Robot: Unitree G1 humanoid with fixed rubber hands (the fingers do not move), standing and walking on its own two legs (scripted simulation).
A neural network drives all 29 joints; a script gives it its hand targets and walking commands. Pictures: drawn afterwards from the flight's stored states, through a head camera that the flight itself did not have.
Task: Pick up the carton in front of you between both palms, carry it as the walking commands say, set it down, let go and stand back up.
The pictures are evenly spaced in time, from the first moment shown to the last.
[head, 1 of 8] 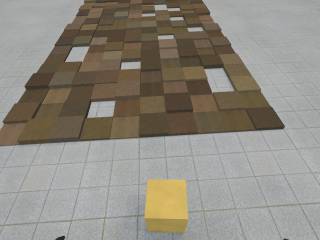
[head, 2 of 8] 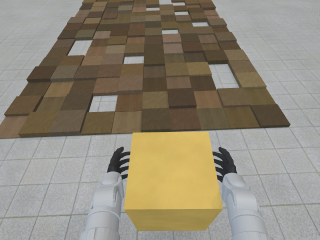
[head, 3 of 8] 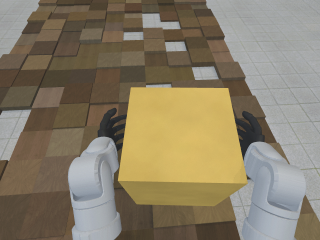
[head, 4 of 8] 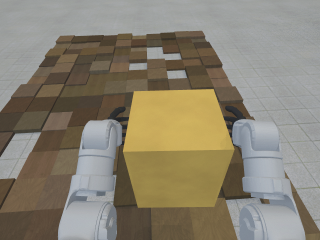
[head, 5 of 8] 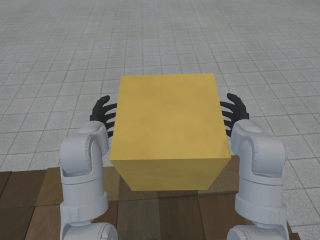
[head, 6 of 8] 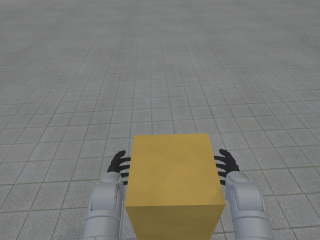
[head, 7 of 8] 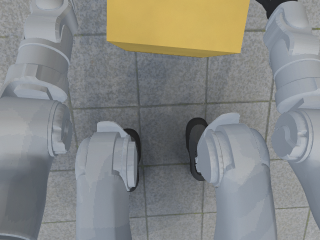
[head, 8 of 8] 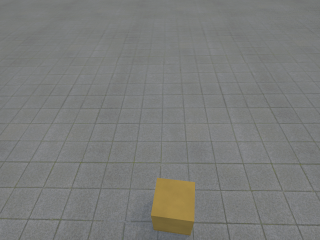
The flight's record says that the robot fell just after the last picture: no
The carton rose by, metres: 0.77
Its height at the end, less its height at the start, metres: +0.00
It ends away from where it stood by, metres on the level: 6.06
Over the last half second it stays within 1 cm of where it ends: yes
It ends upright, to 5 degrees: yes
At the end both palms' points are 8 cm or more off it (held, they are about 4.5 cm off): yes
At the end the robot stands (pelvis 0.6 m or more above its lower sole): yes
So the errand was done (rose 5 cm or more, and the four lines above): yes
